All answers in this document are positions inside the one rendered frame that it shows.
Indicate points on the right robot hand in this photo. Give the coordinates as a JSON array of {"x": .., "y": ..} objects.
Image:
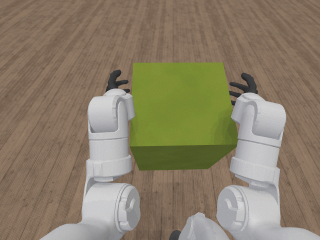
[{"x": 251, "y": 88}]

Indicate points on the robot right forearm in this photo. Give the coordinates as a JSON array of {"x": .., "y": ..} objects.
[{"x": 260, "y": 136}]

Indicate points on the carton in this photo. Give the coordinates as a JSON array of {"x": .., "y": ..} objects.
[{"x": 182, "y": 115}]

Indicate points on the left robot hand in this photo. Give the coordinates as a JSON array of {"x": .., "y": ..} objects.
[{"x": 113, "y": 84}]

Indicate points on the robot right foot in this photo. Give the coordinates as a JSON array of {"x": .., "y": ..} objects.
[{"x": 175, "y": 235}]

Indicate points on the robot left upper arm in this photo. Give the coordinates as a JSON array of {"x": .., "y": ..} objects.
[{"x": 109, "y": 211}]

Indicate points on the right robot thigh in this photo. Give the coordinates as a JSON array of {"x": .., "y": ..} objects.
[{"x": 202, "y": 228}]

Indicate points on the robot left forearm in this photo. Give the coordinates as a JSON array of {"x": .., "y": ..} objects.
[{"x": 108, "y": 132}]

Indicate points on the robot right upper arm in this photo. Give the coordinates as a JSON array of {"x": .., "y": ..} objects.
[{"x": 253, "y": 214}]

